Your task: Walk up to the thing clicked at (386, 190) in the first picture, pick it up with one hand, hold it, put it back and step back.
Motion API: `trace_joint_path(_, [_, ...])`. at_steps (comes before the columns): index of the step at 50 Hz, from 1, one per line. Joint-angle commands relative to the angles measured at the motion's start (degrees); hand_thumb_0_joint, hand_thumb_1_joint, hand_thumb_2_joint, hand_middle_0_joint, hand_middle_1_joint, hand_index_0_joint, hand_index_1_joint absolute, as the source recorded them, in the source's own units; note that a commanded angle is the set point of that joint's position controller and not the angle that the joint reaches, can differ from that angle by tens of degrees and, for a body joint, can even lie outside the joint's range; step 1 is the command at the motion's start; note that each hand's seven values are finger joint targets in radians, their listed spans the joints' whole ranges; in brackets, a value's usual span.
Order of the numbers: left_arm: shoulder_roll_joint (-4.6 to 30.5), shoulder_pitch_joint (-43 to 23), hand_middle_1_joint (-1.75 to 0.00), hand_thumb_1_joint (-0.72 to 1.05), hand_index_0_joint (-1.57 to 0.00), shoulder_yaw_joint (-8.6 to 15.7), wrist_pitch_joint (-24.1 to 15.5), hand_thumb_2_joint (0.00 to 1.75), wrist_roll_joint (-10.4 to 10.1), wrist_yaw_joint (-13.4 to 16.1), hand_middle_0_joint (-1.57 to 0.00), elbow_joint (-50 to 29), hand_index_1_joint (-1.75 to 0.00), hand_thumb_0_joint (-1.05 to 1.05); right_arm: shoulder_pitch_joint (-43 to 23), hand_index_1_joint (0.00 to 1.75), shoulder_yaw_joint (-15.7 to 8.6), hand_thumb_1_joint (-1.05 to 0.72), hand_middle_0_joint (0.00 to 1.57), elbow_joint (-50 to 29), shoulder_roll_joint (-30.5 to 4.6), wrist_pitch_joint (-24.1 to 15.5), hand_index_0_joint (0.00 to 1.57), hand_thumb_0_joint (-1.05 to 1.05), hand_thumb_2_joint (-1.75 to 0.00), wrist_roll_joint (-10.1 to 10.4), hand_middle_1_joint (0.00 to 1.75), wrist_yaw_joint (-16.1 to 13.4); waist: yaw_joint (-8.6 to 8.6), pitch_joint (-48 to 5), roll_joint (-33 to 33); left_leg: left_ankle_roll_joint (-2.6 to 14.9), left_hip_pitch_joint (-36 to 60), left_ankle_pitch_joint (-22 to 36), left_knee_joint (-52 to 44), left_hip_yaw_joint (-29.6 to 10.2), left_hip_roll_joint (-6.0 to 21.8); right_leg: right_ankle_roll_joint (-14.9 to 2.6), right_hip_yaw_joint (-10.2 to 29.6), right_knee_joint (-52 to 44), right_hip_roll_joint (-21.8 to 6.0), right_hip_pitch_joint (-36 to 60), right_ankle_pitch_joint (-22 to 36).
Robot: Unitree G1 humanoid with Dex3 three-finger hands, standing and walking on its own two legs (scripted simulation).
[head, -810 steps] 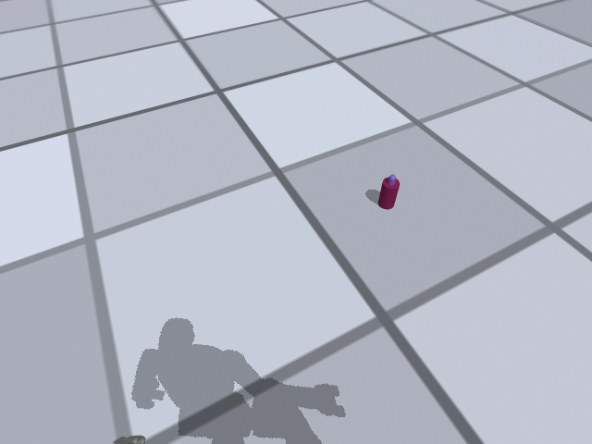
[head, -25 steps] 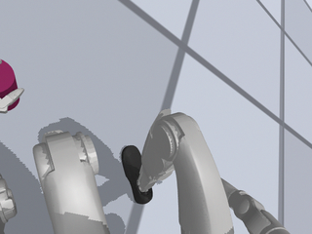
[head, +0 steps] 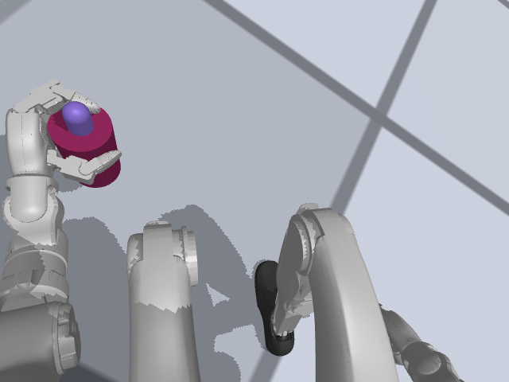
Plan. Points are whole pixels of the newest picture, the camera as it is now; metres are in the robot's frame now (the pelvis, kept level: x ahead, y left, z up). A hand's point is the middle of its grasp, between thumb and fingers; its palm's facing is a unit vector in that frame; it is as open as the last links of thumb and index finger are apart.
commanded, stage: settle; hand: left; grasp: from the side
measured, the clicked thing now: (87, 142) +0.45 +0.25 -0.09
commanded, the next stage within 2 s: lift in 0.76 s
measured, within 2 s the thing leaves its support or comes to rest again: neither
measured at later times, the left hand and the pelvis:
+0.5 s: hand (82, 101) +0.46 +0.24 +0.00, palm faces +0.14 -0.99 -0.04, open 8.9 cm; pelvis +0.02 -0.01 +0.03, yaw +4 degrees
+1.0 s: hand (79, 95) +0.46 +0.23 +0.03, palm faces +0.14 -0.99 -0.05, open 8.9 cm; pelvis +0.01 -0.01 +0.05, yaw +5 degrees
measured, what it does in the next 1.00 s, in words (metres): rises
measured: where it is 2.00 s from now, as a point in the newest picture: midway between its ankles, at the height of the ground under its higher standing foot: (225, 342)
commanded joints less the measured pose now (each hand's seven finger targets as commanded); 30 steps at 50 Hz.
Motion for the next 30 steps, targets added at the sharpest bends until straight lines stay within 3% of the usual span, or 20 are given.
trace_joint_path(1, [9.27, -18.74, -1.4, 0.22, -1.3, 2.55, -2.37, 1.22, -1.42, -0.35, -1.31, -13.74, -1.42, 0.0, 7.6, 0.3, -7.06, -0.9, 0.2, -1.59, -14.48, -0.26, 0.2, 0.0, -0.9, 1.45, 0.3, -1.86, -1.56, -39.46, 17.15, -0.98, 22.01, 3.21, -20.9, 2.12, 0.83, -3.68, -0.57, -9.54, 2.27, 20.27, 3.92])
trace_joint_path(6, [5.77, -17.51, -1.39, 0.26, -1.3, 1.75, -0.46, 1.24, -1.73, -2.02, -1.31, -10.36, -1.41, 0.0, 7.98, 0.3, -8.2, -0.89, 0.2, -2.32, -13.6, -0.24, 0.2, 0.0, -0.9, 2.61, 0.3, -2.99, -1.87, -39.47, 14.46, -0.72, 21.92, 4.25, -21.92, 3.23, 0.8, -3.61, 0.45, -11.45, 1.85, 20.82, 4.44])
trace_joint_path(10, [8.9, -18.93, -1.42, 0.23, -1.32, 4.09, 0.28, 1.24, -1.68, -3.28, -1.33, -13.42, -1.43, 0.0, 8.83, 0.3, -9.21, -0.91, 0.2, -2.79, -12.94, -0.29, 0.2, 0.0, -0.9, 3.28, 0.3, -3.66, -0.12, -43.94, 14.6, -0.51, 22.58, 6.09, -22.48, 4.63, 0.65, -3.54, 1.68, -12.29, 1.53, 24.11, 5.08])
trace_joint_path(13, [6.23, -18.09, -1.42, 0.23, -1.31, 4.08, 1.12, 1.26, -2.41, -3.87, -1.32, -12.08, -1.44, 0.0, 9.57, 0.3, -9.74, -0.91, 0.2, -2.77, -12.3, -0.66, 0.2, 0.0, -0.9, 3.75, 0.3, -4.07, -0.27, -44.49, 12.97, -0.4, 22.99, 6.68, -22.86, 5.05, 0.68, -3.46, 2.18, -13.31, 1.44, 25.09, 5.54])
trace_joint_path(16, [6.62, -19.84, -1.42, 0.23, -1.32, 5.26, 1.35, 1.26, -3.1, -3.99, -1.33, -12.95, -1.44, 0.0, 9.65, 0.3, -10.0, -0.9, 0.2, -2.74, -11.73, -1.06, 0.2, 0.0, -0.9, 4.16, 0.3, -4.47, 0.08, -44.64, 11.68, -0.09, 21.36, 6.55, -23.15, 5.28, 0.53, -3.37, 2.67, -13.95, 1.32, 26.29, 5.43])
trace_joint_path(20, [4.51, -18.94, -1.43, 0.24, -1.33, 4.21, 1.58, 1.28, -2.0, -3.92, -1.34, -11.35, -1.45, 0.0, 9.8, 0.3, -10.64, -0.91, 0.2, -2.52, -11.04, -1.35, 0.2, 0.0, -0.9, 4.14, 0.3, -4.72, 0.1, -42.62, 11.87, -0.27, 22.67, 6.84, -24.49, 5.57, 0.74, -3.62, 2.97, -14.93, 1.26, 25.28, 5.02])
trace_joint_path(25, [3.78, -20.34, -1.42, 0.23, -1.33, 3.89, 1.7, 1.27, -1.32, -4.06, -1.34, -11.65, -1.44, 0.0, 10.57, 0.3, -11.37, -0.91, 0.2, -2.58, -10.96, -1.68, 0.2, 0.0, -0.9, 4.01, 0.3, -4.82, 0.13, -45.47, 12.37, -0.47, 25.65, 8.49, -25.54, 5.7, 0.66, -3.81, 3.29, -15.34, 1.07, 25.71, 6.18])
trace_joint_path(28, [5.24, -22.37, -1.43, 0.22, -1.33, 5.06, 1.7, 1.29, -1.4, -3.65, -1.34, -13.01, -1.46, 0.0, 10.55, 0.3, -11.53, -0.9, 0.2, -2.32, -10.73, -1.81, 0.2, 0.0, -0.9, 4.07, 0.3, -5.01, 0.62, -45.52, 13.11, -0.43, 26.59, 7.33, -26.41, 5.72, 0.63, -3.88, 3.47, -15.87, 1.05, 25.26, 4.85])
trace_joint_path(30, [2.99, -21.81, -1.44, 0.24, -1.33, 3.96, 1.71, 1.3, -1.38, -3.71, -1.35, -11.16, -1.46, 0.0, 10.6, 0.3, -11.43, -0.9, 0.2, -2.22, -10.66, -1.91, 0.2, 0.0, -0.9, 4.12, 0.3, -4.98, 0.16, -44.59, 13.16, -0.7, 27.64, 8.15, -27.02, 5.42, 0.66, -4.02, 3.3, -15.79, 0.88, 24.17, 5.52])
